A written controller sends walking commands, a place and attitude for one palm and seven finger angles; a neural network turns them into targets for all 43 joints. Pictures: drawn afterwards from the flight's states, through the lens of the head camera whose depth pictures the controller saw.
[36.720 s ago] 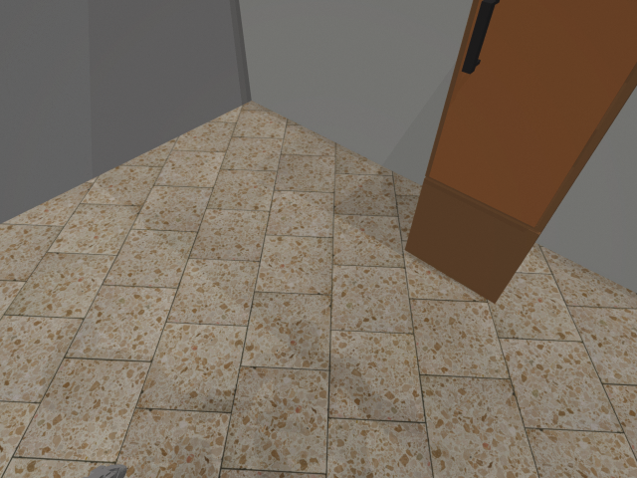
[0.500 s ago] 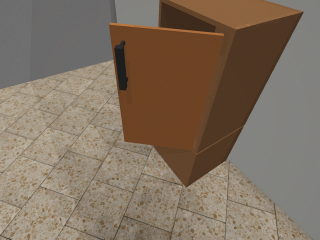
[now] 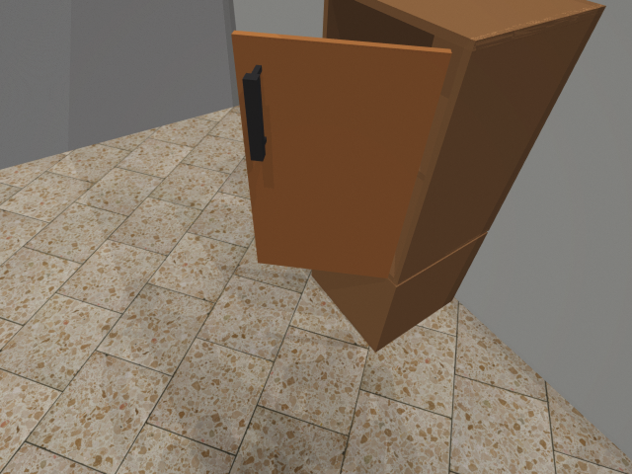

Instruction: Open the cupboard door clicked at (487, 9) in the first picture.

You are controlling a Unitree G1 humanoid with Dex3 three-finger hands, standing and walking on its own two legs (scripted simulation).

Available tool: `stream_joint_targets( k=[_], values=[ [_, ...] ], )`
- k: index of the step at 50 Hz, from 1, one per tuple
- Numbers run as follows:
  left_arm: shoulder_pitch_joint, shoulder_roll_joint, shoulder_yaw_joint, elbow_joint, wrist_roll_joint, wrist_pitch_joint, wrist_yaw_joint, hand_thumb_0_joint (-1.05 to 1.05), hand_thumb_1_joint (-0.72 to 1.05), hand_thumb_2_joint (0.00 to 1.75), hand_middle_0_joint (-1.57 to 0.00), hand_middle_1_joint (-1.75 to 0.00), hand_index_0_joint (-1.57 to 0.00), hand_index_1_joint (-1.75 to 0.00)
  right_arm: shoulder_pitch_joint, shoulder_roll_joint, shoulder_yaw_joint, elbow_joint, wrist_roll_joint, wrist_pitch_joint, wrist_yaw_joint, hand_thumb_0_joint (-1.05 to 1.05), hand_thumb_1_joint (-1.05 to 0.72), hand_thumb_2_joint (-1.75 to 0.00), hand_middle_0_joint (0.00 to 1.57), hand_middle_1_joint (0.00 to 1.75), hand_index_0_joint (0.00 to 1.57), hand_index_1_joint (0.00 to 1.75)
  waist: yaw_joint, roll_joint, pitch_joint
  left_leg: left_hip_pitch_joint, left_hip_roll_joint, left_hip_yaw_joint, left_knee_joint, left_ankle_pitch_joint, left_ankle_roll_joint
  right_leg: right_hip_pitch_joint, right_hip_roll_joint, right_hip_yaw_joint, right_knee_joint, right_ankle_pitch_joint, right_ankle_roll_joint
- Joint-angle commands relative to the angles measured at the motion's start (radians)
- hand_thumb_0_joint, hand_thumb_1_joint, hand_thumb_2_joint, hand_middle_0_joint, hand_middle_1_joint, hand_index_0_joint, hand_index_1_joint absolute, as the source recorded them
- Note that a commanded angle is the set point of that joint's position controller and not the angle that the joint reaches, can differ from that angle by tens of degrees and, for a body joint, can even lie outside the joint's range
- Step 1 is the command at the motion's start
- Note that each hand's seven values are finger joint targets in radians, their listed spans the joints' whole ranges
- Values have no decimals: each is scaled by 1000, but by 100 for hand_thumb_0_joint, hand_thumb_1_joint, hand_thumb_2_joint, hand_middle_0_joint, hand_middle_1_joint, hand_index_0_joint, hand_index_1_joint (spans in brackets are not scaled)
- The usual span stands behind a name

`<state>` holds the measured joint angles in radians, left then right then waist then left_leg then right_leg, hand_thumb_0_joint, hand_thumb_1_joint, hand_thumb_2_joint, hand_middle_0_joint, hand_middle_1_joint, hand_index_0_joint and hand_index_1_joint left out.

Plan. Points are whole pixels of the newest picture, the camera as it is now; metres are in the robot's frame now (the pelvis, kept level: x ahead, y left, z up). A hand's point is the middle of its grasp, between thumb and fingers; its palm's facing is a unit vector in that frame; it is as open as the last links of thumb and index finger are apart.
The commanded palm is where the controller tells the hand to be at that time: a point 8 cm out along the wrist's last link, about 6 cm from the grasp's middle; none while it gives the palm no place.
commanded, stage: come to a stop and stand still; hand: left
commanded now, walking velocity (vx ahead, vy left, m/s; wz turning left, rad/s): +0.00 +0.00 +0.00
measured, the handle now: (257, 114) +0.67 +0.15 +0.12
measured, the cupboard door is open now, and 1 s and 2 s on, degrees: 49 49 49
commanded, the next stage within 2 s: none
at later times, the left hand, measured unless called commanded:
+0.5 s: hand out of the picture -0.08 +0.15 -0.18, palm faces +0.06 -0.99 -0.15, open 7.4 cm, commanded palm none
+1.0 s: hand out of the picture -0.07 +0.23 -0.17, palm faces +0.00 -0.98 -0.22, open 7.3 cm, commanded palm none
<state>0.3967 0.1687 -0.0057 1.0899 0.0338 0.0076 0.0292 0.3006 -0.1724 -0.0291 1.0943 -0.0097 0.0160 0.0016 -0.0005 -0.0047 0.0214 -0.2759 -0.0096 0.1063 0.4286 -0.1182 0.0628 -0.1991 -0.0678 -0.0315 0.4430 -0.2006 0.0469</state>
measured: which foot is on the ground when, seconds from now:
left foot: down 0.00-1.00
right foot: down 0.00-0.78, up 0.80-1.00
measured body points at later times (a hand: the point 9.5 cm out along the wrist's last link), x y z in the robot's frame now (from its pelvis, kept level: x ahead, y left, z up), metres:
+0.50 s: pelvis -0.04 +0.00 +0.00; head -0.05 +0.00 +0.45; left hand -0.08 +0.20 -0.17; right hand -0.03 -0.22 -0.16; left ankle +0.08 +0.08 -0.73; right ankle +0.02 -0.16 -0.74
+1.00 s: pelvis -0.11 +0.03 +0.00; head -0.15 +0.04 +0.45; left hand -0.07 +0.28 -0.15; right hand -0.13 -0.22 -0.15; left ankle +0.03 +0.08 -0.73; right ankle -0.18 -0.06 -0.71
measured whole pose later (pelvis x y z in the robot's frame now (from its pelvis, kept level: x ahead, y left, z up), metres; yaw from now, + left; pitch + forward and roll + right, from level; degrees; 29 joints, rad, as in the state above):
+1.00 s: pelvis -0.11 +0.03 +0.00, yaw -4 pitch -3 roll -2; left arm 0.34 0.21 0.07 0.99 0.02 0.05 0.01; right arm 0.33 -0.19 -0.05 1.07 -0.04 0.04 -0.03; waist -0.02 0.02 -0.06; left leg -0.32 -0.01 0.10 0.34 -0.10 0.04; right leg -0.18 0.04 -0.09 0.69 -0.48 -0.03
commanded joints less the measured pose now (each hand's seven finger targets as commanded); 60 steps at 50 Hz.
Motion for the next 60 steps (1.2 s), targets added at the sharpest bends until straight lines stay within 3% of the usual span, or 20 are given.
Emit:
stream_joint_targets(
  k=[1, 27, 31, 34, 36, 37, 38, 39, 40, 41, 43, 47, 49, 50, 51, 52, 53, 54, 56, 60],
  values=[
    [84, 69, 25, -24, -2, -15, 14, 0, 90, 90, -20, -30, -20, -30, 24, -111, -28, -39, -2, -18, -14, 0, -90, -90, 20, 30, 20, 30, 1, 27, 72, -51, 130, -182, -192, -388, -33, -79, -17, 47, -80, -170, -51],
    [115, 59, 57, -33, 3, -10, 6, 0, 90, 90, -20, -30, -20, -30, 31, -84, -44, -45, -8, -9, -21, 0, -90, -90, 20, 30, 20, 30, 7, -23, 80, -67, 85, -156, -93, -412, -41, -208, -4, 118, -87, -332, -77],
    [62, 97, 71, -53, 3, -3, 2, 0, 90, 90, -20, -30, -20, -30, 39, -94, -53, -47, -10, 0, -22, 0, -90, -90, 20, 30, 20, 30, -11, -68, 75, -4, 51, -121, 20, -378, -49, -305, -28, 140, -137, -412, -91],
    [-101, 166, 94, -102, 1, 6, 8, 0, 90, 90, -20, -30, -20, -30, 133, -97, -70, -32, -10, 15, -25, 0, -90, -90, 20, 30, 20, 30, -83, -185, 34, 199, -6, -51, 367, -260, -68, -537, -118, 205, -258, -528, -136],
    [-288, 217, 115, -158, 4, 8, 12, 0, 90, 90, -20, -30, -20, -30, 233, -117, -86, -11, -3, 9, -25, 0, -90, -90, 20, 30, 20, 30, -149, -178, 39, 269, 38, -121, 438, -271, -50, -631, -150, 191, -217, -468, -131],
    [-317, 211, 114, -170, 4, 5, 12, 0, 90, 90, -20, -30, -20, -30, 264, -126, -81, -16, -2, -5, -24, 0, -90, -90, 20, 30, 20, 30, -155, -106, 79, 207, 66, -164, 280, -328, -37, -592, -112, 162, -88, -431, -113],
    [-264, 167, 103, -167, -3, 9, 8, 0, 90, 90, -20, -30, -20, -30, 252, -154, -74, -31, -14, -22, -26, 0, -90, -90, 20, 30, 20, 30, -122, 121, 140, 63, 136, -323, -31, -514, -17, -540, -3, 102, 173, -384, -89],
    [-170, 118, 102, -156, -17, 16, 0, 0, 90, 90, -20, -30, -20, -30, 140, -211, -71, -75, -24, -38, -37, 0, -90, -90, 20, 30, 20, 30, -41, 378, 162, -200, 295, -595, -340, -761, 2, -370, 96, 16, 456, -268, -47],
    [-93, 109, 111, -120, -8, 34, -2, 0, 90, 90, -20, -30, -20, -30, 8, -230, -68, -101, -26, -31, -42, 0, -90, -90, 20, 30, 20, 30, 17, 379, 131, -413, 341, -650, -454, -899, 12, -196, 70, 114, 636, -200, -54],
    [29, 92, 116, -81, 0, 48, -9, 0, 90, 90, -20, -30, -20, -30, -90, -178, -49, -126, -27, -23, -38, 0, -90, -90, 20, 30, 20, 30, 88, 252, 88, -494, 313, -551, -454, -837, 12, -99, 91, 58, 777, -166, -48],
    [160, 48, 106, -32, -1, 61, -17, 0, 90, 90, -20, -30, -20, -30, -152, -168, -41, -149, -30, -24, -34, 0, -90, -90, 20, 30, 20, 30, 118, 157, 29, -449, 222, -339, -421, -639, -32, -46, 108, -13, 803, -131, -34],
    [178, 53, 80, -55, -10, 66, -21, 0, 90, 90, -20, -30, -20, -30, -22, -159, -49, -105, -44, -4, -48, 0, -90, -90, 20, 30, 20, 30, 41, 153, 14, -162, 218, -293, -431, -574, -59, 58, 127, -100, 266, -350, -77],
    [254, 45, 73, -32, -22, 69, -12, 0, 90, 90, -20, -30, -20, -30, 23, -150, -50, -80, -39, 15, -51, 0, -90, -90, 20, 30, 20, 30, 50, 118, 78, -155, 171, -227, -382, -489, -121, 220, 150, -113, -119, -305, -107],
    [285, 61, 76, -25, -23, 68, -4, 0, 90, 90, -20, -30, -20, -30, 43, -112, -46, -75, -20, 30, -49, 0, -90, -90, 20, 30, 20, 30, 58, -7, 83, -223, 82, -116, -204, -429, -166, 321, 90, -36, -285, -204, -139],
    [220, 112, 75, -44, -12, 60, 12, 0, 90, 90, -20, -30, -20, -30, 63, -28, -39, -74, -1, 40, -56, 0, -90, -90, 20, 30, 20, 30, 28, -268, 114, -284, -56, 33, 272, -350, -180, 200, -157, 246, -400, -358, -212],
    [-3, 132, 59, -127, -16, 53, 20, 0, 90, 90, -20, -30, -20, -30, 48, -72, -52, -99, -13, 49, -46, 0, -90, -90, 20, 30, 20, 30, -46, -188, 201, -308, -18, -84, 605, -310, -127, -115, -284, 289, -411, -376, -263],
    [-162, 175, 78, -172, -16, 31, 17, 0, 90, 90, -20, -30, -20, -30, 41, -74, -58, -135, -9, 50, -19, 0, -90, -90, 20, 30, 20, 30, -107, -203, 152, -238, 36, -158, 821, -249, -121, -297, -335, 392, -473, -492, -303],
    [-233, 150, 77, -190, -18, -13, 22, 0, 90, 90, -20, -30, -20, -30, 89, -101, -66, -128, -14, 50, -7, 0, -90, -90, 20, 30, 20, 30, -146, -151, 126, -277, 48, -180, 824, -171, -104, -289, -274, 340, -456, -521, -239],
    [-113, 106, 65, -134, -14, -51, 8, 0, 90, 90, -20, -30, -20, -30, 68, -80, -58, -116, -18, 16, 6, 0, -90, -90, 20, 30, 20, 30, -85, -41, 142, -335, 66, -97, 720, -98, -97, -80, -173, 189, -345, -290, -196],
    [51, 122, 77, -58, 1, -53, -5, 0, 90, 90, -20, -30, -20, -30, -31, -38, -53, -144, -16, -17, 6, 0, -90, -90, 20, 30, 20, 30, 11, -106, 122, -304, 85, -34, 455, -223, -83, 51, -191, 199, -294, -329, -221]
  ],
)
